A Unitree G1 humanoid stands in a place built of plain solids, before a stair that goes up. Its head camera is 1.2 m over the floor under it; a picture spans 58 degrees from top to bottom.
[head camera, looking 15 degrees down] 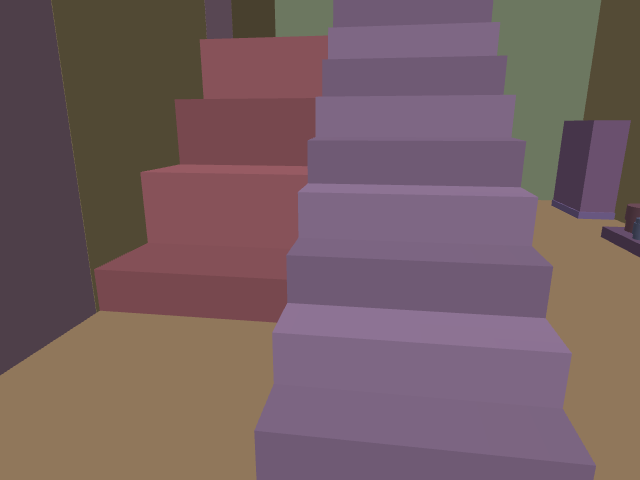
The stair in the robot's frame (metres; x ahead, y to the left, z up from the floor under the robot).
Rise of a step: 0.19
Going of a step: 0.22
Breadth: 0.88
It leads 9 degrees to the right of straight ahead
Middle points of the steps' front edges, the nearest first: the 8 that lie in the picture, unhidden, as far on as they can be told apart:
0.96 -0.25 0.38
1.17 -0.28 0.57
1.39 -0.32 0.76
1.60 -0.35 0.95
1.82 -0.38 1.13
2.03 -0.41 1.32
2.25 -0.45 1.51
2.46 -0.48 1.70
